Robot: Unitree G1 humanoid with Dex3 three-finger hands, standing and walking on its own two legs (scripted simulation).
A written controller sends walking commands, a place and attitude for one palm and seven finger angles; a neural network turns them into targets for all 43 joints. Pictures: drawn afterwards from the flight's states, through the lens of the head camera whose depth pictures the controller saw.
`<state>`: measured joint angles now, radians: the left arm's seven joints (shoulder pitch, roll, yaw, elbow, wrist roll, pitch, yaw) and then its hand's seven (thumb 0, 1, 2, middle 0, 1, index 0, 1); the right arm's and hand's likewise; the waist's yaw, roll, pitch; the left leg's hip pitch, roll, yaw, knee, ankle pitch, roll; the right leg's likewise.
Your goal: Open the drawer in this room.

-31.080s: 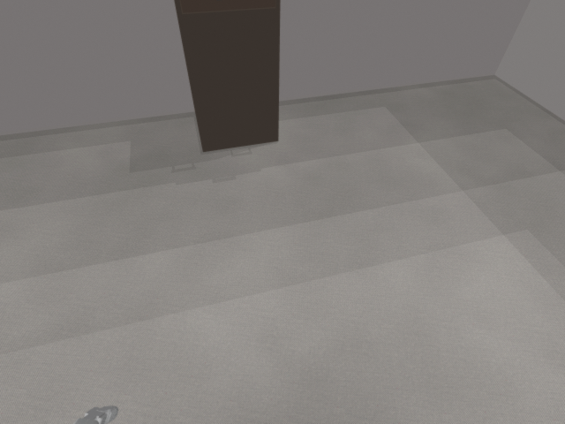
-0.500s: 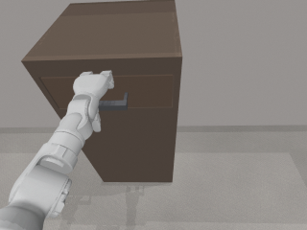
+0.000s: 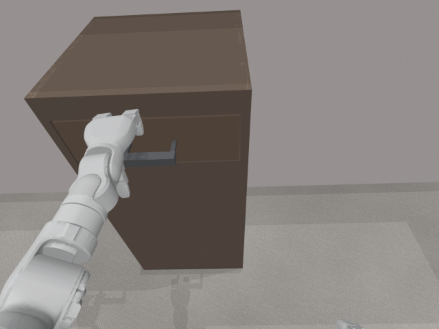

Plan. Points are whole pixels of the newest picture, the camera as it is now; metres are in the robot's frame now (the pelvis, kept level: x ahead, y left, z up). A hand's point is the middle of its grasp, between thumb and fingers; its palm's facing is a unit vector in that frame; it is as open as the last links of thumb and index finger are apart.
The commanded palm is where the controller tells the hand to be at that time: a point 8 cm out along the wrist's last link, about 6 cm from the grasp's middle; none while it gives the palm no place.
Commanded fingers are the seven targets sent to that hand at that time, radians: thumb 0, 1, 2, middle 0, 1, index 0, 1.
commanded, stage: move the hooked fingers above the handle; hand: left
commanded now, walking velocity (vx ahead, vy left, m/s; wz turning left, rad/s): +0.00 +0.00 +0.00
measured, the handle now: (149, 152) +0.48 +0.18 +0.05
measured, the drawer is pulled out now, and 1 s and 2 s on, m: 0.00 0.00 0.00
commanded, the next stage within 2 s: none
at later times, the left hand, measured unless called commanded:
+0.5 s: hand (139, 140) +0.44 +0.17 +0.12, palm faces +0.03 -0.04 -1.00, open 13.5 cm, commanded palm +0.40 +0.19 +0.17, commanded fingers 0.00 -0.50 0.30 -0.30 -1.20 -0.30 -1.20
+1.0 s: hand (122, 144) +0.44 +0.20 +0.12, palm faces +0.01 +0.00 -1.00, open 13.8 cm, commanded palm +0.41 +0.19 +0.17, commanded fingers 0.00 -0.50 0.30 -0.30 -1.20 -0.30 -1.20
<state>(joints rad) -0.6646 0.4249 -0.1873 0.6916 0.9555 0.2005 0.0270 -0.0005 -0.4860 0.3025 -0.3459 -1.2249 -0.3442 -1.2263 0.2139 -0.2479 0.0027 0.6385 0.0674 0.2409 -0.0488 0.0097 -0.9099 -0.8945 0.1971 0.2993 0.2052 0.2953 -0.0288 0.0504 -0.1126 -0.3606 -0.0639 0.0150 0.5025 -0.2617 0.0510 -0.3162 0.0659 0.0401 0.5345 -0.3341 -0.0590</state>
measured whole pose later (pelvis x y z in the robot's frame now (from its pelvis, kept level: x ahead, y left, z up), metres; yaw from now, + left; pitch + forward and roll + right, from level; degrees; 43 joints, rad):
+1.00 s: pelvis -0.01 +0.00 +0.00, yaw +1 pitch +8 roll +1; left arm -0.81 0.40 -0.23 0.85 0.97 0.21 0.10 0.00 -0.49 0.30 -0.31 -1.20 -0.32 -1.20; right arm 0.20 -0.25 0.00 0.68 0.07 0.21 -0.03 0.01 -0.91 -0.89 0.20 0.30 0.20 0.30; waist -0.04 0.06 -0.12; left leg -0.42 -0.07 0.00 0.54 -0.26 0.05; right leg -0.37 0.06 0.02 0.57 -0.34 -0.06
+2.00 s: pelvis -0.01 +0.00 +0.00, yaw +2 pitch +7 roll +1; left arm -0.77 0.41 -0.25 0.78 0.94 0.18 0.04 0.00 -0.49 0.30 -0.31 -1.20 -0.32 -1.20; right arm 0.22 -0.24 0.00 0.68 0.06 0.21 -0.04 0.01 -0.91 -0.89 0.20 0.30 0.21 0.30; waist -0.02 0.06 -0.11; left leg -0.40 -0.07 -0.02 0.54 -0.25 0.04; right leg -0.35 0.06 0.00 0.57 -0.34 -0.07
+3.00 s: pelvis -0.01 +0.01 -0.01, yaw +1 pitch +10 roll +0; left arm -0.72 0.36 -0.23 0.80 0.99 0.08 0.13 0.00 -0.49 0.30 -0.31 -1.22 -0.33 -1.20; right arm 0.28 -0.23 -0.03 0.68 0.04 0.22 -0.04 0.01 -0.91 -0.89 0.20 0.30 0.21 0.30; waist -0.04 0.05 -0.13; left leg -0.51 -0.07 0.00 0.63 -0.30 0.07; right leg -0.44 0.06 0.01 0.63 -0.37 -0.04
